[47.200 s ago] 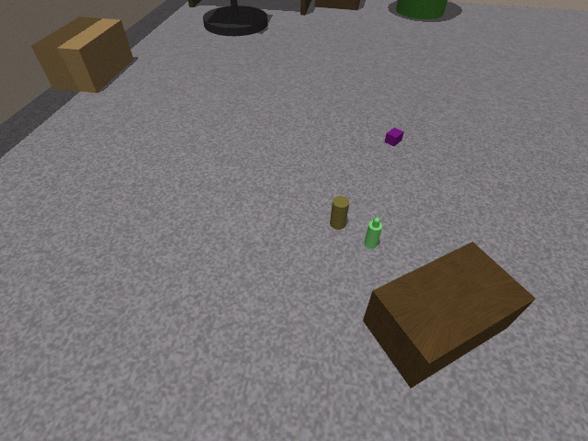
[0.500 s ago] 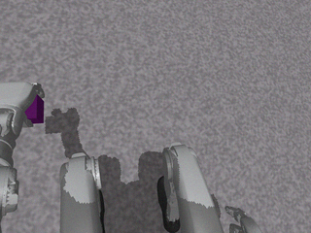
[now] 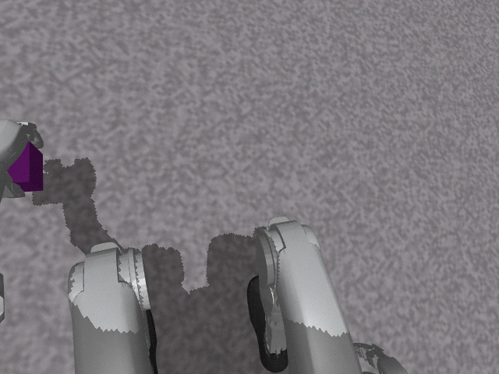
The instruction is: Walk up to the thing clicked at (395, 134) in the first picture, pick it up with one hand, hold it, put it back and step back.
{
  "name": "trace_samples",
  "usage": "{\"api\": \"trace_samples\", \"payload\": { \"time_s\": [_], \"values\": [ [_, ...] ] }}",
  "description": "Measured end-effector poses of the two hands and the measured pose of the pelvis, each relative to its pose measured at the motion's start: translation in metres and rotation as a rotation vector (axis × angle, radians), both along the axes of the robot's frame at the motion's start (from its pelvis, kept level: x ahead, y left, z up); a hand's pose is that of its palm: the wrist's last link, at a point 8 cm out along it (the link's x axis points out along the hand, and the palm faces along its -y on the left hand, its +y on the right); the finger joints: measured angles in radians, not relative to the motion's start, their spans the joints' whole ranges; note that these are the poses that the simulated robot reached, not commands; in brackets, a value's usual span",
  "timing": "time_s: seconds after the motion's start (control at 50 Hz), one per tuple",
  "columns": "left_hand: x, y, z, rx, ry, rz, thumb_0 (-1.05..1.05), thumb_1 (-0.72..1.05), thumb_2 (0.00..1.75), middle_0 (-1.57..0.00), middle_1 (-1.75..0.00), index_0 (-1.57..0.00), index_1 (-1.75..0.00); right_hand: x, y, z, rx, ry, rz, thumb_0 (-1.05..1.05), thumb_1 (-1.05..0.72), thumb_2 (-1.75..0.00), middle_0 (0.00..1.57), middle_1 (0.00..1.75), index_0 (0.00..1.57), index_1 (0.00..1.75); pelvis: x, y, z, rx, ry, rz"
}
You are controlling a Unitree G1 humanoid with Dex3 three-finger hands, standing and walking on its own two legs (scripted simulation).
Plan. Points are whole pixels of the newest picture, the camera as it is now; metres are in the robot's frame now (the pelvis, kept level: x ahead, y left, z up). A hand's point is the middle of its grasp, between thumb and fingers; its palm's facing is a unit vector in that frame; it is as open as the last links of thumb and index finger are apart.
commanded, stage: crouch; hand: left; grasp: from above
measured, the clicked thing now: (5, 168) +0.46 +0.33 -0.19
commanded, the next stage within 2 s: lower in 0.02 s
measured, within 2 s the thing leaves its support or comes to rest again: rests again in 1.50 s
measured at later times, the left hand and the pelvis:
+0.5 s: hand (19, 176) +0.45 +0.32 -0.21, palm faces -0.48 -0.08 -0.87, open 9.5 cm; pelvis +0.00 +0.00 -0.03, yaw -2 degrees
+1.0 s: hand (33, 179) +0.46 +0.31 -0.26, palm faces -0.48 -0.09 -0.87, open 9.5 cm; pelvis +0.01 +0.00 -0.04, yaw -4 degrees
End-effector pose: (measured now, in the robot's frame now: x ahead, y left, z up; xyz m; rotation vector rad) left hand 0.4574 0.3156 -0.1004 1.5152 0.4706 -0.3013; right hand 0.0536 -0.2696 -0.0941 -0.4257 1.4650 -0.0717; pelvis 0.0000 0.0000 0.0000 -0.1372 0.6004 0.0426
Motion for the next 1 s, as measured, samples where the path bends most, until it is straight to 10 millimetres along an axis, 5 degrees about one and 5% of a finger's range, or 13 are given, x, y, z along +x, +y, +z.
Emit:
{"api": "trace_samples", "payload": {
  "time_s": [1.0],
  "values": [
    [0.009, 0.002, -0.098, -0.046, 0.015, 0.019, -0.03, 0.05, 0.46, -0.71, -0.54, -0.78, -0.46, 0.001, 0.003, -0.022, -0.033, 0.079, 0.136, 0.0, -0.9, -0.9, 0.21, 0.3, 0.2, 0.3, 0.01, 0.002, -0.043, -0.048, -0.047, -0.043]
  ]
}}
